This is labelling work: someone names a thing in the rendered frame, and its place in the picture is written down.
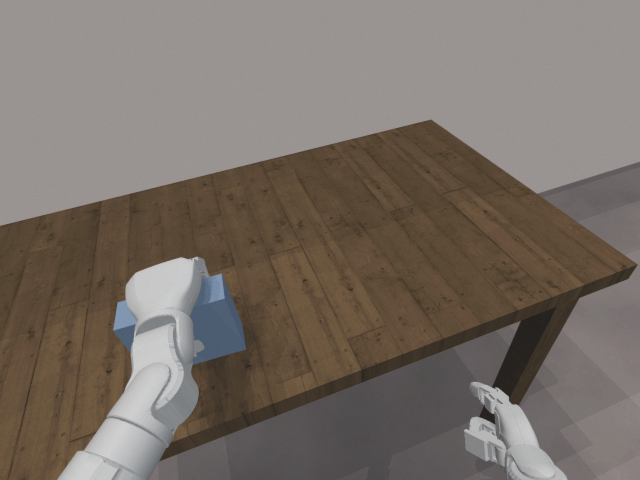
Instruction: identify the robot right forearm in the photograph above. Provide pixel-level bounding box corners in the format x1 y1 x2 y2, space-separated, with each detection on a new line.
505 444 567 480

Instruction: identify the sponge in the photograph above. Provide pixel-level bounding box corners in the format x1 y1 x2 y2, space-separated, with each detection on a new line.
113 273 246 365

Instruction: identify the right robot hand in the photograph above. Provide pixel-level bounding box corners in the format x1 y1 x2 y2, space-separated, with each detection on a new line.
464 382 540 472

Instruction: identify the left robot hand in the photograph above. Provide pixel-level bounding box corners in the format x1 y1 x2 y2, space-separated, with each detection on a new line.
125 257 210 357

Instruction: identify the table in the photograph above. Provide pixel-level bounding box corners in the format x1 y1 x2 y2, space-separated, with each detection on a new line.
0 120 638 480

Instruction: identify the robot left forearm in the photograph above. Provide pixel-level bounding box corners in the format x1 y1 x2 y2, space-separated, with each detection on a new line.
57 309 199 480

